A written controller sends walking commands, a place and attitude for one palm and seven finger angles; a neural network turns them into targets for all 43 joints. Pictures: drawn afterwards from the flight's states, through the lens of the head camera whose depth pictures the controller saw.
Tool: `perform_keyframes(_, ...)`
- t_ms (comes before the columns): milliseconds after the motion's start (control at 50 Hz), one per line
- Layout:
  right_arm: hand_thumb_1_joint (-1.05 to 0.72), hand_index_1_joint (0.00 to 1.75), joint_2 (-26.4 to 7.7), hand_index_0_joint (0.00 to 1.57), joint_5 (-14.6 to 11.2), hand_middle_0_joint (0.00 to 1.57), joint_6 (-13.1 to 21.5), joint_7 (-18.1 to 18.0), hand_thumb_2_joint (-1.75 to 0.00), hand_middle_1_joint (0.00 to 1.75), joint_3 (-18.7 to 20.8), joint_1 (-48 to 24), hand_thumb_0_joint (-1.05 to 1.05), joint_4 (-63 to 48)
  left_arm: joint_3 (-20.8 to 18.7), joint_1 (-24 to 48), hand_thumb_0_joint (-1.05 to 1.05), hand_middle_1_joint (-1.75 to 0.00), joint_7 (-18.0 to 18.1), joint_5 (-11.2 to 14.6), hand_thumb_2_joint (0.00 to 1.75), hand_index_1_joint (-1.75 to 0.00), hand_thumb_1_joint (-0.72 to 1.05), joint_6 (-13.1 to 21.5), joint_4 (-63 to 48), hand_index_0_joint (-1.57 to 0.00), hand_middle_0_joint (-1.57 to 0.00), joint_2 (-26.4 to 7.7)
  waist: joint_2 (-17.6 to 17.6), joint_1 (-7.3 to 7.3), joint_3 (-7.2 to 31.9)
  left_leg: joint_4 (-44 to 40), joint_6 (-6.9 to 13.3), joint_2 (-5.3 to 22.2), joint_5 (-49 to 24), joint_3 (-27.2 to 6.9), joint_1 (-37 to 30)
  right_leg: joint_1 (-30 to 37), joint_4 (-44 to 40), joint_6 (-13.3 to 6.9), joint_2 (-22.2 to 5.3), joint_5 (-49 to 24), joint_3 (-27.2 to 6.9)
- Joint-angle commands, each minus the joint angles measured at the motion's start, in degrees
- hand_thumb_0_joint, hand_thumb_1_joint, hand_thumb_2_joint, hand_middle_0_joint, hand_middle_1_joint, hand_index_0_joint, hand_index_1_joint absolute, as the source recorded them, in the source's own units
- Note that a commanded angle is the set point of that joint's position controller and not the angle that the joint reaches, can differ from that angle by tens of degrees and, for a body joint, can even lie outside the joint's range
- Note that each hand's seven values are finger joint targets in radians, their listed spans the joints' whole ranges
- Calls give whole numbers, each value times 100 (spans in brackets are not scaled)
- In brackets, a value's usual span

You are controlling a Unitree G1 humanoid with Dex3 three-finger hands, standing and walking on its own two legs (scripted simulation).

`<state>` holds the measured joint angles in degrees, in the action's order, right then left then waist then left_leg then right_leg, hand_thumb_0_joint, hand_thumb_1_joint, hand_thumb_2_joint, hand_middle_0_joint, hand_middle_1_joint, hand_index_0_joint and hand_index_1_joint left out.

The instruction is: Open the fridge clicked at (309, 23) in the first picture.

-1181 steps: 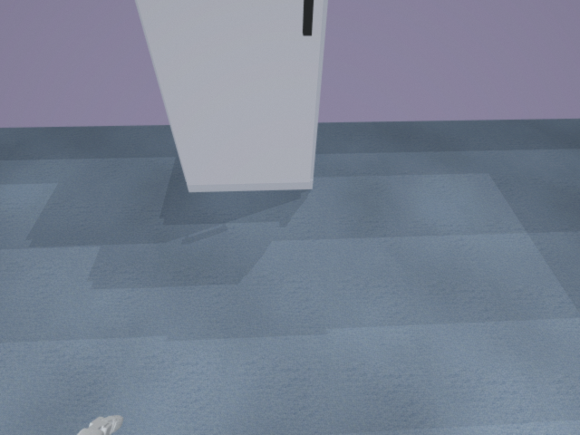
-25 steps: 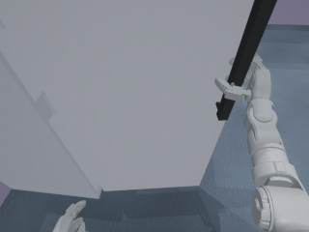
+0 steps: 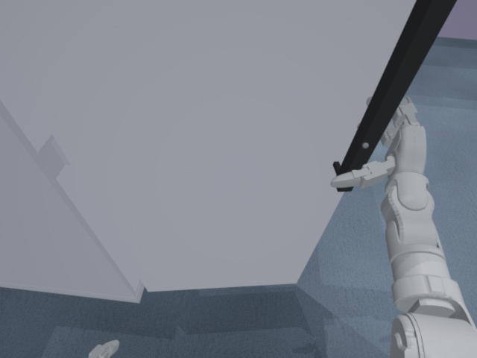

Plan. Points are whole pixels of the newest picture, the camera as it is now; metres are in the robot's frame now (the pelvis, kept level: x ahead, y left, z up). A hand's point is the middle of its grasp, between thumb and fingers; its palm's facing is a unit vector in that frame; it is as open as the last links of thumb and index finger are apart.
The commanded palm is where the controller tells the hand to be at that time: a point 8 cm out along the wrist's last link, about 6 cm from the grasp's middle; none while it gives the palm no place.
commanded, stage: slip the hand off the handle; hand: right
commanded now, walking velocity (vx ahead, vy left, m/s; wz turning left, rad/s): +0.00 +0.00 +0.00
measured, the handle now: (376, 98) +0.47 -0.15 +0.22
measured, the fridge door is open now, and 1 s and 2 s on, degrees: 80 80 80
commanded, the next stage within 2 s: draw the hand back to the body in 1.28 s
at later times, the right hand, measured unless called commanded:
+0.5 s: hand (412, 148) +0.43 -0.22 +0.16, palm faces +0.15 +0.98 -0.13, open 14.7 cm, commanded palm +0.41 -0.27 +0.16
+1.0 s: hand (434, 182) +0.37 -0.24 +0.16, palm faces +0.15 +0.98 -0.12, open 14.7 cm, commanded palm +0.33 -0.29 +0.16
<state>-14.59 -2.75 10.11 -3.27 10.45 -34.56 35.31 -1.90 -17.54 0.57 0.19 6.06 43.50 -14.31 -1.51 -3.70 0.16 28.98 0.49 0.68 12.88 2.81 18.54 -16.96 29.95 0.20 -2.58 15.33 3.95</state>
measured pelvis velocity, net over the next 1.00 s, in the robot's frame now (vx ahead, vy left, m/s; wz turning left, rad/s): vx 0.00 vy -0.02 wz -0.01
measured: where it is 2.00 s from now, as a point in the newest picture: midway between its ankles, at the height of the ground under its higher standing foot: outside the picture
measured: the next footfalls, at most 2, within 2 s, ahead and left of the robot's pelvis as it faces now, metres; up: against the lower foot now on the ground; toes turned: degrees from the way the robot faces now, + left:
none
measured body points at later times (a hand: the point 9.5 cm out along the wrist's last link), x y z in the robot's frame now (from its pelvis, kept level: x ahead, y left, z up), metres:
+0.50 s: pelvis +0.00 -0.01 +0.00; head +0.03 -0.01 +0.44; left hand +0.08 +0.26 -0.12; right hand +0.42 -0.27 +0.17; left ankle +0.02 +0.11 -0.74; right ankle +0.00 -0.12 -0.74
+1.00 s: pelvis +0.00 -0.02 +0.00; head +0.01 -0.02 +0.45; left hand +0.12 +0.24 -0.11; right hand +0.36 -0.29 +0.16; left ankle +0.02 +0.11 -0.74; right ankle +0.00 -0.12 -0.74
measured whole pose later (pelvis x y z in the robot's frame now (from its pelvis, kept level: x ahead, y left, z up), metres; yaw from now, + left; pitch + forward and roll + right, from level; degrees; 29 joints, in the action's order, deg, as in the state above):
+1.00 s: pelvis +0.00 -0.02 +0.00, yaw -1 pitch +1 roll +1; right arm -19.4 -8.1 9.7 7.2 15.7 -20.3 21.6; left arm -0.2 -16.2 3.4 1.9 7.1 40.9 -14.0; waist -1.5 -0.9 0.6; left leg 29.8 -0.8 1.5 13.8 3.1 16.9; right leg -16.8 33.2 -1.0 -1.8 17.5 3.5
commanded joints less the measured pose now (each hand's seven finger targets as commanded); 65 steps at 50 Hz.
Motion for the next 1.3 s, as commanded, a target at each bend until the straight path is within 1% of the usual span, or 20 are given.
perform_keyframes(0,55,115,-1591,25,-40,25,416,-20,-20,115,637,-2576,0,-941,-210,20,0,-30,84,33,90,-30,90,142,-609,-20,-20,-846,551,74,1564,-310,5,-83,-1170,-247,-895,102,-284,-203,273,-874,-112)
perform_keyframes(80,55,115,-1845,25,-53,25,530,113,-20,115,823,-2557,0,-1108,-211,46,0,-30,116,34,90,-30,90,90,-699,-20,-20,-813,153,155,1988,-184,39,-80,-1513,-270,-1104,266,-217,-194,282,-1166,-93)
perform_keyframes(140,55,115,-1844,25,-141,25,562,341,-20,115,777,-2411,0,-1035,-198,49,0,-30,136,74,90,-30,90,85,-743,-20,-20,-827,344,126,1892,-149,23,-80,-1613,-258,-1104,181,-187,-184,270,-1157,-98)
perform_keyframes(220,55,115,-1577,25,-227,25,560,618,-20,115,431,-2668,0,-1066,-197,33,0,-30,155,134,90,-30,90,124,-761,-20,-20,-838,46,-23,1739,-176,35,-112,-1353,-212,-718,322,-123,-175,268,-1046,-143)
perform_keyframes(320,55,115,-1909,25,-320,25,563,779,-20,115,678,-2941,0,-712,-200,-96,0,-30,210,145,90,-30,90,163,-649,-20,-20,-904,214,-56,1682,-177,43,-125,-1070,-179,-540,223,-85,-163,256,-894,-255)
perform_keyframes(380,55,115,-2195,25,-307,25,650,853,-20,115,883,-2931,0,-600,-181,-125,0,-30,226,146,90,-30,90,170,-648,-20,-20,-915,29,32,1803,-112,66,-118,-1051,-186,-597,172,-83,-149,260,-933,-265)
perform_keyframes(420,55,115,-2001,25,-284,25,729,907,-20,115,646,-3214,0,-546,-162,-145,0,-30,229,156,90,-30,90,195,-634,-20,-20,-881,-90,-55,1740,-96,72,-142,-922,-150,-414,216,-72,-133,241,-890,-305)
perform_keyframes(480,55,115,-2357,25,-266,25,789,921,-20,115,913,-3286,0,-239,-180,-269,0,-30,242,136,90,-30,90,204,-576,-20,-20,-962,-7,-77,1794,-75,67,-154,-823,-133,-334,146,-48,-134,222,-852,-348)
perform_keyframes(520,55,115,-2265,25,-265,25,826,978,-20,115,795,-3534,0,-139,-155,-318,0,-30,236,125,90,-30,90,211,-569,-20,-20,-944,-39,-116,1811,-54,69,-165,-812,-127,-270,145,-51,-130,215,-861,-374)
perform_keyframes(580,55,115,-2219,25,-340,25,855,1057,-20,115,934,-2546,0,-420,-200,-320,0,-30,183,137,90,-30,90,224,-760,-20,-20,-933,-208,152,2299,82,103,-191,-1227,-98,-582,382,-7,-99,199,-1449,-360)
perform_keyframes(720,55,115,-2189,25,-558,25,570,1107,-20,115,1184,-1337,0,-1484,-206,-98,0,-30,171,189,90,-30,90,196,-1018,-20,-20,-907,16,337,1980,92,80,-210,-1434,-69,-822,292,-69,-83,137,-1677,-332)
perform_keyframes(800,55,115,-2015,25,-537,25,504,1004,-20,115,965,-1415,0,-2213,-154,126,0,-30,249,202,90,-30,90,257,-1028,-20,-20,-864,-287,241,1639,-13,88,-241,-1027,-27,-629,364,-176,-51,108,-1380,-389)
perform_keyframes(840,55,115,-1988,25,-539,25,490,958,-20,115,964,-1271,0,-2553,-145,223,0,-30,273,189,90,-30,90,318,-1032,-20,-20,-851,-413,276,1699,-43,105,-249,-956,-20,-639,514,-198,-34,105,-1366,-420)
perform_keyframes(920,55,115,-1611,25,-605,25,346,1006,-20,115,702,-784,0,-2791,-104,414,0,-30,324,208,90,-30,90,395,-1024,-20,-20,-810,-257,272,1586,-102,95,-242,-958,37,-662,633,-239,-18,95,-1403,-438)
perform_keyframes(960,55,115,-1845,25,-633,25,230,1021,-20,115,933,-549,0,-2773,-86,485,0,-30,370,203,90,-30,90,392,-1005,-20,-20,-840,-81,332,1522,-132,97,-222,-999,24,-773,593,-260,-34,106,-1343,-420)
perform_keyframes(980,55,115,-1730,25,-662,25,149,1064,-20,115,823,-507,0,-2819,-50,591,0,-30,374,218,90,-30,90,398,-1043,-20,-20,-821,-199,337,1445,-156,91,-186,-941,14,-751,543,-296,-30,128,-1218,-404)
perform_keyframes(1040,55,115,-1774,25,-752,25,-25,1152,-20,115,943,-279,0,-2787,11,804,0,-30,431,251,90,-30,90,390,-1113,-20,-20,-801,-5,389,1174,-233,95,-162,-654,7,-761,414,-368,-48,152,-817,-392)
perform_keyframes(1120,55,115,-1613,25,-804,25,-28,1248,-20,115,785,-229,0,-3135,69,974,0,-30,459,249,90,-30,90,448,-1211,-20,-20,-751,-159,408,1167,-252,102,-145,-615,3,-762,535,-368,-42,167,-796,-398)
perform_keyframes(1200,55,115,-1818,25,-868,25,-43,1332,-20,115,1001,-83,0,-3121,109,1051,0,-30,513,244,90,-30,90,482,-1191,-20,-20,-766,35,402,1097,-284,80,-113,-538,-32,-780,479,-342,-66,184,-644,-382)
perform_keyframes(1280,55,115,-1775,25,-894,25,5,1444,-20,115,909,-268,0,-3488,123,1117,0,-30,538,233,90,-30,90,545,-1210,-20,-20,-727,-306,381,1308,-249,84,-91,-796,-74,-855,645,-265,-69,209,-857,-342)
